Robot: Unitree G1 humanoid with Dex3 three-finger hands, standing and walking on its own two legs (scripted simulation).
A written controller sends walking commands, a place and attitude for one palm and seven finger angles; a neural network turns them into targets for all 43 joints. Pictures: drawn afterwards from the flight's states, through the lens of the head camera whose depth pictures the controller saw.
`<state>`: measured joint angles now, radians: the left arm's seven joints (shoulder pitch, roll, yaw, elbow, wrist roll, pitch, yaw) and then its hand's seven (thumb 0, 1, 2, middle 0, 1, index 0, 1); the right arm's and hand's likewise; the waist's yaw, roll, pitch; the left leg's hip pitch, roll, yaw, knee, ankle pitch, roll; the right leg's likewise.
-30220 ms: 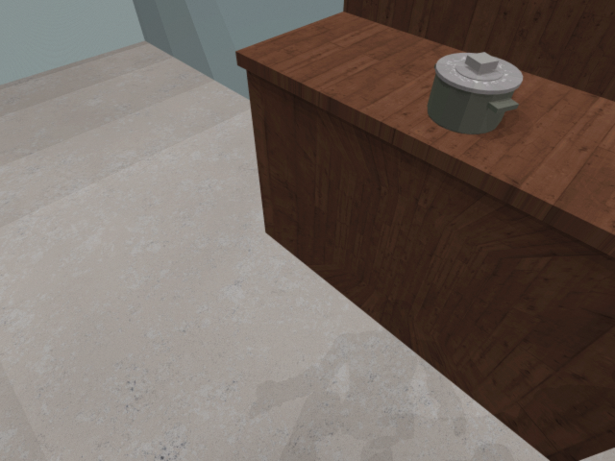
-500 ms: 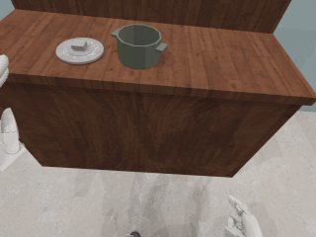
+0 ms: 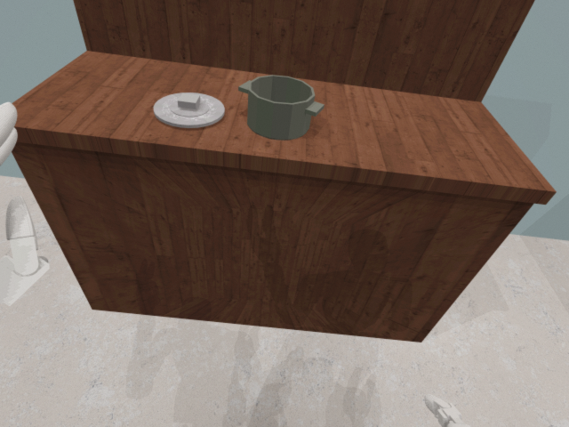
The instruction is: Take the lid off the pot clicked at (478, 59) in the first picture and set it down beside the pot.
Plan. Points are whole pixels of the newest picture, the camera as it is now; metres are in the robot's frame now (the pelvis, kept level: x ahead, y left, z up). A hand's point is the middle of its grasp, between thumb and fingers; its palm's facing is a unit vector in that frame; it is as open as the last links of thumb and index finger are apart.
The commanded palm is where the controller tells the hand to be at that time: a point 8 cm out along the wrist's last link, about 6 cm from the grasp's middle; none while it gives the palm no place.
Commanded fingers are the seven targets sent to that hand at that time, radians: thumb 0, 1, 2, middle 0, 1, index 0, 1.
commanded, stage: stop stepping back and stand still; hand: left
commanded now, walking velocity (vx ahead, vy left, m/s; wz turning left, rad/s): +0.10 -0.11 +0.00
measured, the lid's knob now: (189, 101) +0.81 +0.29 +0.07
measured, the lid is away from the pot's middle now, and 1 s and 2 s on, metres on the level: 0.22 0.22 0.22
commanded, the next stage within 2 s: let the arm hang, fingers relaxed in 0.22 s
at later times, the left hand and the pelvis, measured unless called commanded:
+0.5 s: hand (150, 411) +0.18 +0.21 -0.13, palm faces +0.07 -0.97 -0.25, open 7.4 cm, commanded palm none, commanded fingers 0.00 0.90 0.90 -0.20 -0.30 -0.20 -0.30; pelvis +0.02 +0.01 -0.02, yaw +3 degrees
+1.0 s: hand out of the picture +0.07 +0.17 -0.16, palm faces +0.07 -0.97 -0.23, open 7.3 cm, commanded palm none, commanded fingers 0.00 0.90 0.90 -0.20 -0.30 -0.20 -0.30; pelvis +0.05 -0.02 +0.01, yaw +3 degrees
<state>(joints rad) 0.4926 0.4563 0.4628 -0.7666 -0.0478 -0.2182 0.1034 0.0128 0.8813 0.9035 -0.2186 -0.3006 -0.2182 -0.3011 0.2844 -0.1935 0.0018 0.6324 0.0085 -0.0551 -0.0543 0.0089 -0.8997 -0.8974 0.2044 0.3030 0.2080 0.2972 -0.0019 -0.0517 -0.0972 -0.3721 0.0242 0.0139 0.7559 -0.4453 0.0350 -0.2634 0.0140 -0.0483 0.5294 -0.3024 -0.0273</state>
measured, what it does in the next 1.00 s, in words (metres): steps on the spot: left foot, then right foot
